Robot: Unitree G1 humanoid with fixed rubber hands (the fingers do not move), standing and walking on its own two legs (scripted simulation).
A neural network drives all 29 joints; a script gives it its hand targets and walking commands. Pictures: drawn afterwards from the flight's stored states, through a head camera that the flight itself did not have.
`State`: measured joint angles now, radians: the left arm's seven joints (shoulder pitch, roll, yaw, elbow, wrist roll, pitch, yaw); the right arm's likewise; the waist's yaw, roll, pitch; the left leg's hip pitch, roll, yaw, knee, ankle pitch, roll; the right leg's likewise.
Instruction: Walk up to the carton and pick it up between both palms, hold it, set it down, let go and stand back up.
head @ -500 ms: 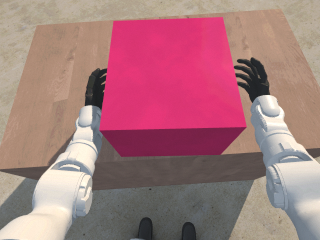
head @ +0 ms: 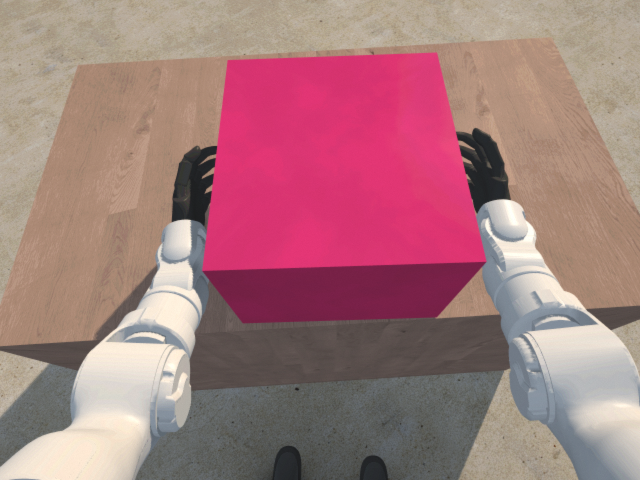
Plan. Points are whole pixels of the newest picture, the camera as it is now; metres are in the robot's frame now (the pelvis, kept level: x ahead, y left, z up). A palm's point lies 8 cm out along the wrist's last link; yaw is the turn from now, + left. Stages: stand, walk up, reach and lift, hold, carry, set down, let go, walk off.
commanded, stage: reach and lift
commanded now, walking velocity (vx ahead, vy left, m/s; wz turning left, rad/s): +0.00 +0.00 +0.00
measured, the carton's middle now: (336, 193) +0.49 +0.03 -0.01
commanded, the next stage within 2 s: none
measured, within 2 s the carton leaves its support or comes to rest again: neither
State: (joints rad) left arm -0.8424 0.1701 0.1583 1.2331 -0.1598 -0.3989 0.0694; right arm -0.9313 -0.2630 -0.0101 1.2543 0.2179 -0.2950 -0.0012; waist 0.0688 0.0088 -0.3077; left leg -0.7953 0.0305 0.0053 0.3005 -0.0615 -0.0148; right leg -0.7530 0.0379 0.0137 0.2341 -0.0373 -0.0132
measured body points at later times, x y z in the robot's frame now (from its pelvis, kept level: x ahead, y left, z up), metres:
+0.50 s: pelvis +0.02 +0.00 +0.01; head +0.15 -0.01 +0.44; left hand +0.44 +0.21 +0.02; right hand +0.48 -0.16 +0.03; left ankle +0.01 +0.12 -0.73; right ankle +0.00 -0.11 -0.73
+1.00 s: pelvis +0.01 +0.00 +0.01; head +0.14 +0.01 +0.44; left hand +0.44 +0.21 +0.02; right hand +0.47 -0.17 +0.03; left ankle +0.01 +0.12 -0.73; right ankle +0.00 -0.11 -0.73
